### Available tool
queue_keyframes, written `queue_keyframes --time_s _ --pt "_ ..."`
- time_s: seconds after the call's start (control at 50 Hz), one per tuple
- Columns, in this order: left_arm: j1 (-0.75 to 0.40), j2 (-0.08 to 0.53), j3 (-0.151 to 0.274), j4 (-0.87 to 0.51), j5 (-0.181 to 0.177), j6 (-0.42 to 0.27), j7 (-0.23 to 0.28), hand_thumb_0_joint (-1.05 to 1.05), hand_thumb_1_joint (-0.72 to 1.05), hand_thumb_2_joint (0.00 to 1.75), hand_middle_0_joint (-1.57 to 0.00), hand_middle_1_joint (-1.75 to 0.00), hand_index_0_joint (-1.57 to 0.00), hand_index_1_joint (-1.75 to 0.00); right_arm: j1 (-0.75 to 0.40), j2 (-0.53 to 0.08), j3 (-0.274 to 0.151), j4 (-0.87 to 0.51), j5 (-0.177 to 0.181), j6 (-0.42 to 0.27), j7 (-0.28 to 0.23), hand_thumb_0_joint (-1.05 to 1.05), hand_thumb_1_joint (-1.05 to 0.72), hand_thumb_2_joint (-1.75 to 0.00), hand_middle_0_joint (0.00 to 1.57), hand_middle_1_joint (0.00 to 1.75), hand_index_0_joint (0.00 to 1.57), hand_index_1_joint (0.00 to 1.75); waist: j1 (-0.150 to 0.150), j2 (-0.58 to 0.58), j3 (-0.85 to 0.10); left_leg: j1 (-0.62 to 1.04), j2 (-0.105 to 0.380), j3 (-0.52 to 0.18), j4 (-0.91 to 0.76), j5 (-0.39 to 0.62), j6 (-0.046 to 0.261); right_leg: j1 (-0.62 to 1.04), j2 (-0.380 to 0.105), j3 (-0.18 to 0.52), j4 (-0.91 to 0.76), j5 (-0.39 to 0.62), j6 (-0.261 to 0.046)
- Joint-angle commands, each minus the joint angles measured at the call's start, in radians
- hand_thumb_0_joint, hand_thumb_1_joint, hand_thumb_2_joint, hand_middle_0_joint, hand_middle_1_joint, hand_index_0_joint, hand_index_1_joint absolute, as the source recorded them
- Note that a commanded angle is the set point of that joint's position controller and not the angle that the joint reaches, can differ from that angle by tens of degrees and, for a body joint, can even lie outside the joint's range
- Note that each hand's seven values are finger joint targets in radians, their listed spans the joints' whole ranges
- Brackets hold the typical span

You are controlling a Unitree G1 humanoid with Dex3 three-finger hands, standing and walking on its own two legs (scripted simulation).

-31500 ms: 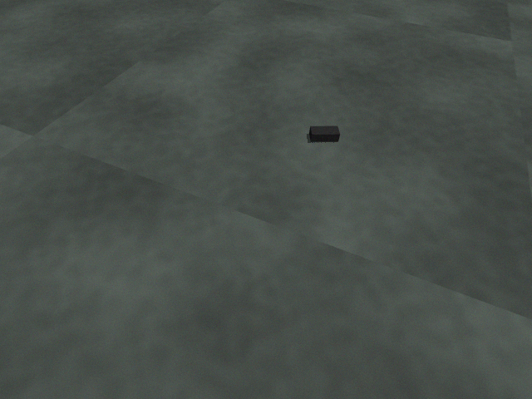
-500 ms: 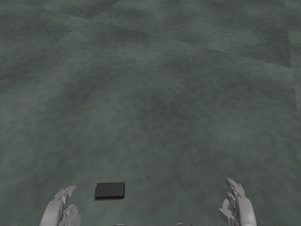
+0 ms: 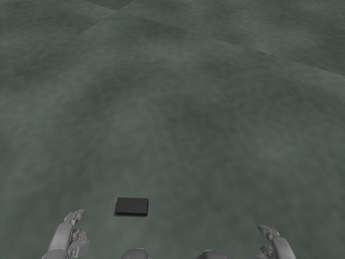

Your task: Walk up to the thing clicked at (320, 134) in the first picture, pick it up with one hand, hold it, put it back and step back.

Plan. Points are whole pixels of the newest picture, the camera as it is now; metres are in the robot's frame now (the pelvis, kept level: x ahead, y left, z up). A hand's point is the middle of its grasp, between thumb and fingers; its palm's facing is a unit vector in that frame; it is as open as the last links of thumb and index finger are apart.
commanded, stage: stand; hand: left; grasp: from above
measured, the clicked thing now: (132, 206) +0.44 +0.21 -0.70
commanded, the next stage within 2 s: none
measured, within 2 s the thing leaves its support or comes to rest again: neither
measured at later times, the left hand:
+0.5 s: hand out of the picture +0.04 +0.24 -0.12, palm faces +0.06 -0.94 -0.32, open 7.4 cm
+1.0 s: hand out of the picture +0.05 +0.23 -0.11, palm faces +0.05 -0.94 -0.34, open 7.4 cm
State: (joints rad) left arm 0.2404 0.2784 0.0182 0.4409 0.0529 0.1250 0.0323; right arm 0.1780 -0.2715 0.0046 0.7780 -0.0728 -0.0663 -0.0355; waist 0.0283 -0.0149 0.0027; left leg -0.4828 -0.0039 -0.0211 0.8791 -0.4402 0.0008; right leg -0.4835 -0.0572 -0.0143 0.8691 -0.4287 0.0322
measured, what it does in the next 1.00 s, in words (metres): stands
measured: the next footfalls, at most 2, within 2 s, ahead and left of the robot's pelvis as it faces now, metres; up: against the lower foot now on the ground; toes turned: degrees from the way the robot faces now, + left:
none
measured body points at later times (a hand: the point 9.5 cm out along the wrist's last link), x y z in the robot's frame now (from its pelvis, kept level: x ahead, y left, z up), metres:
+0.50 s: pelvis +0.00 +0.00 +0.04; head +0.00 +0.00 +0.49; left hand +0.04 +0.28 -0.10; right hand +0.08 -0.27 -0.10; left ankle +0.01 +0.12 -0.70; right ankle +0.01 -0.14 -0.70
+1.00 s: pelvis +0.00 -0.01 +0.05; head +0.00 -0.02 +0.50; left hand +0.04 +0.28 -0.09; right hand +0.07 -0.30 -0.09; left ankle +0.01 +0.12 -0.70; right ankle +0.01 -0.14 -0.70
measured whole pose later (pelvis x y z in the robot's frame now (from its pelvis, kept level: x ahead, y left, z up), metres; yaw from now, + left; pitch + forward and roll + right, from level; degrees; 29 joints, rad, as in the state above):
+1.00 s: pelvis +0.00 -0.01 +0.05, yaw +1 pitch -5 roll +0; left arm 0.14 0.30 0.03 1.15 0.03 0.00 0.02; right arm 0.14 -0.31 -0.02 1.13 -0.02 0.01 -0.01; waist 0.01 0.02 0.07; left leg -0.11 0.01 -0.05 0.37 -0.19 -0.02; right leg -0.10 -0.04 -0.06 0.36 -0.19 0.02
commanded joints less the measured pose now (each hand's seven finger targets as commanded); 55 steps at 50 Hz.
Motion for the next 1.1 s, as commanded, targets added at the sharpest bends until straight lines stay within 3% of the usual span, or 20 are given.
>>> queue_keyframes --time_s 0.0,0.06,0.12,0.2,0.3,0.42,0.54,0.64,0.76,0.86,0.98,1.08 --pt "-0.036 0.154 0.073 0.067 -0.002 -0.093 0.01 0.0 0.9 0.9 -0.2 -0.3 -0.2 -0.3 -0.034 -0.164 -0.09 -0.052 0.024 -0.01 0.016 0.0 -0.9 -0.9 0.2 0.3 0.2 0.3 0.003 -0.014 -0.102 0.118 0.029 -0.062 -0.209 0.221 0.057 0.115 -0.04 0.083 -0.224 0.135 -0.076" --pt "-0.05 0.146 0.073 0.168 0.001 -0.111 0.011 0.0 0.9 0.9 -0.2 -0.3 -0.2 -0.3 -0.048 -0.167 -0.094 -0.013 0.016 0.006 0.02 0.0 -0.9 -0.9 0.2 0.3 0.2 0.3 0.004 0.04 -0.069 0.107 0.054 -0.104 -0.291 0.145 0.065 0.152 -0.023 0.049 -0.249 0.109 -0.056" --pt "-0.064 0.152 0.072 0.257 -0.003 -0.128 0.009 0.0 0.9 0.9 -0.2 -0.3 -0.2 -0.3 -0.037 -0.169 -0.092 0.03 0.02 0.016 0.015 0.0 -0.9 -0.9 0.2 0.3 0.2 0.3 -0.007 0.032 -0.037 0.133 0.057 -0.105 -0.332 0.196 0.062 0.189 -0.028 0.053 -0.29 0.165 -0.058" --pt "-0.044 0.153 0.069 0.36 -0.013 -0.136 0.012 0.0 0.9 0.9 -0.2 -0.3 -0.2 -0.3 -0.036 -0.184 -0.092 0.082 0.026 0.021 0.007 0.0 -0.9 -0.9 0.2 0.3 0.2 0.3 0.001 0.063 -0.043 0.205 0.078 -0.125 -0.382 0.316 0.057 0.25 -0.03 0.039 -0.325 0.26 -0.053" --pt "-0.049 0.176 0.064 0.457 -0.02 -0.142 0.017 0.0 0.9 0.9 -0.2 -0.3 -0.2 -0.3 -0.012 -0.193 -0.086 0.15 0.038 0.034 -0.002 0.0 -0.9 -0.9 0.2 0.3 0.2 0.3 -0.02 0.025 -0.037 0.287 0.076 -0.1 -0.41 0.389 0.044 0.301 -0.053 0.052 -0.415 0.358 -0.055" --pt "-0.061 0.176 0.052 0.548 -0.021 -0.135 0.017 0.0 0.9 0.9 -0.2 -0.3 -0.2 -0.3 -0.039 -0.195 -0.075 0.205 0.045 0.044 -0.002 0.0 -0.9 -0.9 0.2 0.3 0.2 0.3 -0.008 0.043 0.028 0.279 0.089 -0.117 -0.507 0.33 0.033 0.352 -0.048 0.036 -0.481 0.271 -0.042" --pt "-0.08 0.185 0.05 0.602 -0.018 -0.135 0.01 0.0 0.9 0.9 -0.2 -0.3 -0.2 -0.3 -0.058 -0.206 -0.074 0.234 0.046 0.051 0.002 0.0 -0.9 -0.9 0.2 0.3 0.2 0.3 -0.009 0.041 0.068 0.255 0.09 -0.13 -0.579 0.179 0.029 0.364 -0.048 0.031 -0.521 0.207 -0.036" --pt "-0.085 0.202 0.051 0.631 -0.02 -0.139 0.007 0.0 0.9 0.9 -0.2 -0.3 -0.2 -0.3 -0.061 -0.206 -0.071 0.255 0.048 0.05 0.007 0.0 -0.9 -0.9 0.2 0.3 0.2 0.3 -0.009 0.028 0.064 0.286 0.087 -0.123 -0.584 0.203 0.023 0.366 -0.056 0.04 -0.555 0.209 -0.033" --pt "-0.11 0.207 0.049 0.647 -0.026 -0.145 0.006 0.0 0.9 0.9 -0.2 -0.3 -0.2 -0.3 -0.068 -0.209 -0.066 0.272 0.049 0.046 0.006 0.0 -0.9 -0.9 0.2 0.3 0.2 0.3 -0.013 0.02 0.029 0.341 0.096 -0.109 -0.569 0.33 0.023 0.383 -0.069 0.047 -0.578 0.285 -0.034" --pt "-0.131 0.226 0.051 0.653 -0.028 -0.148 0.003 0.0 0.9 0.9 -0.2 -0.3 -0.2 -0.3 -0.061 -0.215 -0.06 0.287 0.051 0.047 0.008 0.0 -0.9 -0.9 0.2 0.3 0.2 0.3 -0.018 0.009 0.032 0.341 0.099 -0.1 -0.579 0.325 0.019 0.395 -0.072 0.055 -0.592 0.281 -0.035" --pt "-0.141 0.229 0.052 0.665 -0.029 -0.14 -0.002 0.0 0.9 0.9 -0.2 -0.3 -0.2 -0.3 -0.062 -0.219 -0.054 0.297 0.049 0.055 0.01 0.0 -0.9 -0.9 0.2 0.3 0.2 0.3 -0.017 0.026 0.07 0.285 0.095 -0.101 -0.598 0.215 0.016 0.385 -0.063 0.056 -0.597 0.197 -0.037" --pt "-0.141 0.229 0.05 0.668 -0.03 -0.144 -0.004 0.0 0.9 0.9 -0.2 -0.3 -0.2 -0.3 -0.066 -0.225 -0.052 0.297 0.052 0.048 0.012 0.0 -0.9 -0.9 0.2 0.3 0.2 0.3 -0.014 0.017 0.04 0.316 0.101 -0.102 -0.589 0.276 0.017 0.394 -0.068 0.06 -0.599 0.228 -0.038"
